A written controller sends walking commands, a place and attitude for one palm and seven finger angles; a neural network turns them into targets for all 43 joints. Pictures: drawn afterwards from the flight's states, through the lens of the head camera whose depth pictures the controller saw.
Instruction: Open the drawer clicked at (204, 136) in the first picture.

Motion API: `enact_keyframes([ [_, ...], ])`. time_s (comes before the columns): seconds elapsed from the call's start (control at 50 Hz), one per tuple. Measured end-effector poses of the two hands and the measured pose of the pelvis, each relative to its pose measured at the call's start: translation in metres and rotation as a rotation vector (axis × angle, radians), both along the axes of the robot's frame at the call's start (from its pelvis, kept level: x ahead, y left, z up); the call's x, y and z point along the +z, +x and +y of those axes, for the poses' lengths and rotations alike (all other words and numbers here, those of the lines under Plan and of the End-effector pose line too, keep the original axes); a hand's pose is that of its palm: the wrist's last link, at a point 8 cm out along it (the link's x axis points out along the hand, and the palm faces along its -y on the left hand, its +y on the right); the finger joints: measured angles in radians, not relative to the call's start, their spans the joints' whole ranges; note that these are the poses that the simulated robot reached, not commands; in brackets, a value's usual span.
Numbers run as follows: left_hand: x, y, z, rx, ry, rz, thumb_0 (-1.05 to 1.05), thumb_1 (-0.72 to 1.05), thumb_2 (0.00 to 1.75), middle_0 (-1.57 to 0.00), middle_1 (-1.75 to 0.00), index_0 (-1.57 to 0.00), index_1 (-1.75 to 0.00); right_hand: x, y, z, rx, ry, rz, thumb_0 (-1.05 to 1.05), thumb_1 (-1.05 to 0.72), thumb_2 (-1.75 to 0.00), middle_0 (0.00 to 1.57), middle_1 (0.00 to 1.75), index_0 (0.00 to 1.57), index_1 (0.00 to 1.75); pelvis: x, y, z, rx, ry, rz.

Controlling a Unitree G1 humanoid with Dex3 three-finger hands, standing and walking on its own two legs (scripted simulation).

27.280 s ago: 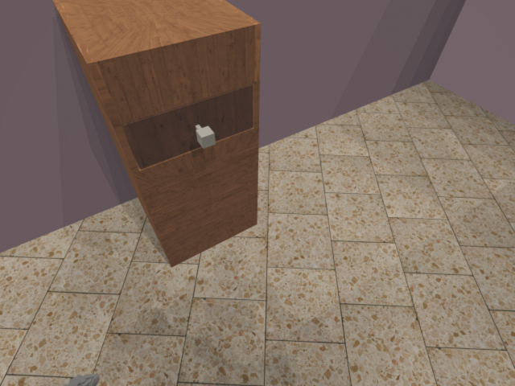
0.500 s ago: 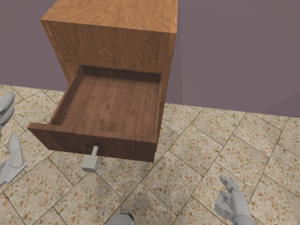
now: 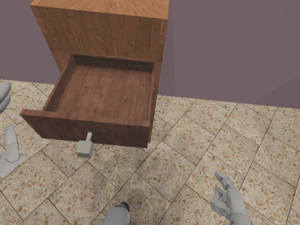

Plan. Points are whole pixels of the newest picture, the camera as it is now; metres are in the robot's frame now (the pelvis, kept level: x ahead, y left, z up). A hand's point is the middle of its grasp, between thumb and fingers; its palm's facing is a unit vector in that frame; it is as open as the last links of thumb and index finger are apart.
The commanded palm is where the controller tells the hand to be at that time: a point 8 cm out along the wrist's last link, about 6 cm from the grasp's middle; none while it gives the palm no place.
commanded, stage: step back with the hand held close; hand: left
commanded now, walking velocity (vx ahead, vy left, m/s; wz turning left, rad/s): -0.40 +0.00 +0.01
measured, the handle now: (87, 143) +0.35 +0.22 -0.08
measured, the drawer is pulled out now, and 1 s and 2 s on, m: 0.30 0.30 0.30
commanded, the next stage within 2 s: stop stepping back and stand still in 0.24 s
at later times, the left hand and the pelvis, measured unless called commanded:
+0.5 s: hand out of the picture +0.10 +0.17 +0.18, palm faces +0.22 -0.82 -0.53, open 7.4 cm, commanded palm +0.04 +0.24 +0.20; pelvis -0.09 -0.04 +0.01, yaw +0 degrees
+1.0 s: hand out of the picture +0.04 +0.19 +0.18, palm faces +0.39 -0.79 -0.47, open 7.4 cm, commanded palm -0.02 +0.24 +0.20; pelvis -0.13 -0.05 +0.02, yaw +3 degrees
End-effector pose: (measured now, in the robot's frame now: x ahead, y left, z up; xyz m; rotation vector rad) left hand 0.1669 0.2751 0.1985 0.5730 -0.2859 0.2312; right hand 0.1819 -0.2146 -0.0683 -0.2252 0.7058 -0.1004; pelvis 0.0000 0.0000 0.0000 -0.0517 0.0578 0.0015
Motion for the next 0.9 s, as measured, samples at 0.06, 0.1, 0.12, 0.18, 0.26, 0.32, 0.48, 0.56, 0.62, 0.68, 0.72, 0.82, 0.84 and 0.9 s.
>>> enact_keyframes([
  [0.06,0.003,-0.010,-0.014,-0.033,-0.011,0.013,0.02,0.89,0.90,-0.21,-0.30,-0.21,-0.30,-0.003,-0.007,-0.002,0.012,0.022,0.022,0.01,-0.90,-0.90,0.20,0.30,0.20,0.30,0.003,-0.010,-0.005,0.012,-0.010,-0.012],
  [0.1,0.004,-0.016,-0.018,-0.031,-0.029,0.017,0.02,0.88,0.90,-0.21,-0.30,-0.21,-0.30,-0.001,-0.014,-0.005,-0.006,0.021,0.052,0.01,-0.90,-0.90,0.20,0.30,0.20,0.30,0.008,-0.011,-0.006,0.010,0.021,-0.009],
  [0.12,0.004,-0.018,-0.017,-0.020,-0.038,0.022,0.02,0.88,0.90,-0.21,-0.30,-0.21,-0.30,0.000,-0.018,-0.007,-0.018,0.013,0.067,0.01,-0.90,-0.90,0.20,0.30,0.20,0.30,0.011,-0.011,-0.005,0.010,0.034,-0.006],
  [0.18,0.001,-0.021,-0.010,0.020,-0.046,0.041,0.02,0.88,0.90,-0.21,-0.30,-0.22,-0.30,0.005,-0.024,-0.010,-0.049,-0.012,0.081,0.01,-0.90,-0.90,0.20,0.30,0.20,0.30,0.014,-0.013,-0.003,0.016,0.049,0.007],
  [0.26,-0.008,-0.026,-0.002,0.031,-0.038,0.049,0.02,0.88,0.90,-0.21,-0.30,-0.21,-0.30,0.006,-0.029,-0.013,-0.063,-0.015,0.057,0.01,-0.91,-0.90,0.20,0.30,0.20,0.30,0.009,-0.030,-0.004,0.012,0.059,0.006],
  [0.32,-0.011,-0.036,-0.010,0.026,-0.054,0.087,0.02,0.89,0.90,-0.21,-0.30,-0.21,-0.30,0.011,-0.038,-0.012,-0.029,-0.001,0.022,0.01,-0.91,-0.90,0.20,0.30,0.20,0.30,0.012,-0.046,-0.010,-0.005,0.052,0.007],
  [0.48,0.008,-0.088,-0.059,-0.044,0.016,0.080,0.02,0.89,0.90,-0.21,-0.30,-0.21,-0.30,0.003,-0.085,-0.035,-0.006,0.058,-0.004,0.01,-0.90,-0.90,0.20,0.30,0.20,0.30,0.007,-0.090,-0.039,-0.007,0.026,-0.016],
  [0.56,0.009,-0.109,-0.060,0.035,-0.017,0.097,0.02,0.88,0.90,-0.21,-0.30,-0.22,-0.30,0.000,-0.122,-0.058,-0.065,0.048,0.073,0.01,-0.90,-0.90,0.20,0.30,0.20,0.30,0.015,-0.099,-0.048,-0.006,0.071,-0.025],
  [0.62,0.002,-0.119,-0.054,0.109,-0.039,0.119,0.01,0.88,0.90,-0.21,-0.30,-0.22,-0.30,0.001,-0.146,-0.075,-0.101,0.023,0.110,0.01,-0.90,-0.90,0.20,0.30,0.20,0.30,0.021,-0.102,-0.052,0.002,0.092,-0.022],
  [0.68,-0.007,-0.127,-0.051,0.144,-0.068,0.129,0.02,0.88,0.90,-0.21,-0.30,-0.21,-0.30,0.003,-0.163,-0.089,-0.106,-0.014,0.126,0.01,-0.91,-0.90,0.20,0.30,0.20,0.30,0.022,-0.107,-0.052,0.025,0.090,-0.023],
  [0.72,-0.010,-0.133,-0.052,0.134,-0.080,0.118,0.02,0.88,0.90,-0.21,-0.30,-0.21,-0.30,0.002,-0.169,-0.095,-0.094,-0.045,0.120,0.01,-0.91,-0.90,0.20,0.30,0.20,0.30,0.018,-0.112,-0.050,0.047,0.061,-0.027],
  [0.82,-0.001,-0.150,-0.055,0.088,-0.040,0.096,0.02,0.88,0.90,-0.21,-0.30,-0.21,-0.30,0.007,-0.172,-0.093,-0.083,-0.044,0.096,0.01,-0.91,-0.90,0.20,0.30,0.20,0.30,0.018,-0.128,-0.050,0.048,0.066,-0.057],
  [0.84,0.002,-0.154,-0.055,0.084,-0.027,0.091,0.02,0.88,0.90,-0.21,-0.30,-0.21,-0.30,0.008,-0.171,-0.090,-0.079,-0.035,0.081,0.01,-0.91,-0.90,0.20,0.30,0.20,0.30,0.018,-0.130,-0.051,0.047,0.064,-0.060],
  [0.9,0.009,-0.162,-0.053,0.089,-0.004,0.061,0.02,0.88,0.90,-0.21,-0.30,-0.21,-0.30,0.009,-0.165,-0.079,-0.064,-0.007,0.040,0.01,-0.91,-0.90,0.20,0.30,0.20,0.30,0.017,-0.133,-0.050,0.045,0.057,-0.062],
])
